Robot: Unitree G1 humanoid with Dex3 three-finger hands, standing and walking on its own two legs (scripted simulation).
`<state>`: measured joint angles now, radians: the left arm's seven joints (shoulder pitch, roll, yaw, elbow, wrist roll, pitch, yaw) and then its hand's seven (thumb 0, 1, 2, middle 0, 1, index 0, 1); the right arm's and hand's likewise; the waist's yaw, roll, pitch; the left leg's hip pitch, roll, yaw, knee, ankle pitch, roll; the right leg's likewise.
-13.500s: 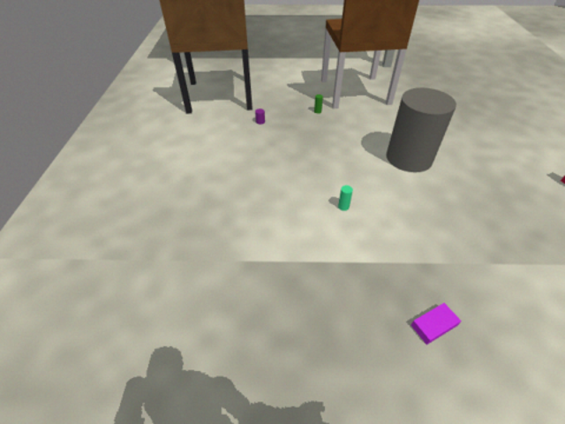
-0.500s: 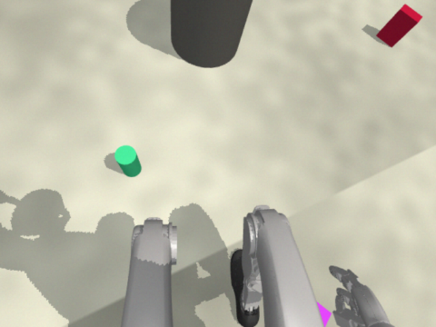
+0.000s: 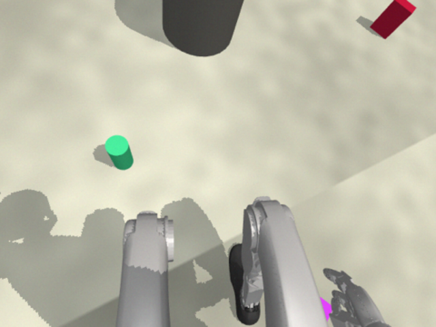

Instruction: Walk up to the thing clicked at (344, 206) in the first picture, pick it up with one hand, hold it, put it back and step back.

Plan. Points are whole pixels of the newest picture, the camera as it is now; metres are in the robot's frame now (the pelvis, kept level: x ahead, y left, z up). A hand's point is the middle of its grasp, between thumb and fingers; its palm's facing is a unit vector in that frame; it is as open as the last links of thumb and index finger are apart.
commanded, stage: go down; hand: left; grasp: from the side
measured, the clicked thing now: (120, 153) +0.52 +0.20 -0.32
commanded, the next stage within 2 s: approach in 0.36 s
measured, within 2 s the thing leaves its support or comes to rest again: neither
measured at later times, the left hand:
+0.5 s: hand out of the picture +0.43 +0.39 +0.00, palm faces +0.13 -0.99 -0.08, open 17.0 cm
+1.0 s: hand (52, 153) +0.47 +0.31 -0.18, palm faces +0.10 -0.99 +0.03, open 17.3 cm
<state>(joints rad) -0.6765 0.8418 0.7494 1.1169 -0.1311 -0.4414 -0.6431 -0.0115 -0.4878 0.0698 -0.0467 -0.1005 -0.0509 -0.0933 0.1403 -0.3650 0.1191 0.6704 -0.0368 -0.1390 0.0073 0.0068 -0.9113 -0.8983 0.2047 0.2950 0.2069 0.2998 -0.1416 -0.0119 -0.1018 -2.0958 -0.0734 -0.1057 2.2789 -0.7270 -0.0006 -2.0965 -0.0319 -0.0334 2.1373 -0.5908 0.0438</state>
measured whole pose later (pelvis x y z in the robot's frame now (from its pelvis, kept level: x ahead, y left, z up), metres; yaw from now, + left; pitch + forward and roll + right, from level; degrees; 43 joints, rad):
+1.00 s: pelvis -0.01 +0.01 -0.07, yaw -5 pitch +23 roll -14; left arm -0.78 0.94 0.71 1.41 -0.11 -0.76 -0.53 -0.01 -0.52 0.05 -0.06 -0.09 -0.05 -0.10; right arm 0.00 -0.40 0.35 0.58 -0.18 -0.07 0.07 0.00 -0.91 -0.90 0.20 0.30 0.21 0.30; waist -0.27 -0.15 0.14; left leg -2.21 -0.08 -0.21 2.54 -0.74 0.00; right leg -2.16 -0.01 -0.13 2.29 -0.56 0.05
